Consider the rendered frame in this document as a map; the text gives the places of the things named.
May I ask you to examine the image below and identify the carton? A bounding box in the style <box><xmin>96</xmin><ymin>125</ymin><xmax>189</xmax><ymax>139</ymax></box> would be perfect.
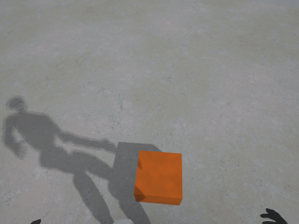
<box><xmin>134</xmin><ymin>150</ymin><xmax>183</xmax><ymax>205</ymax></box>

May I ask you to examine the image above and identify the right robot hand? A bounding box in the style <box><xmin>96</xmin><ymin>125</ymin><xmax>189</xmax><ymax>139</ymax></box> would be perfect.
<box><xmin>260</xmin><ymin>208</ymin><xmax>288</xmax><ymax>224</ymax></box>

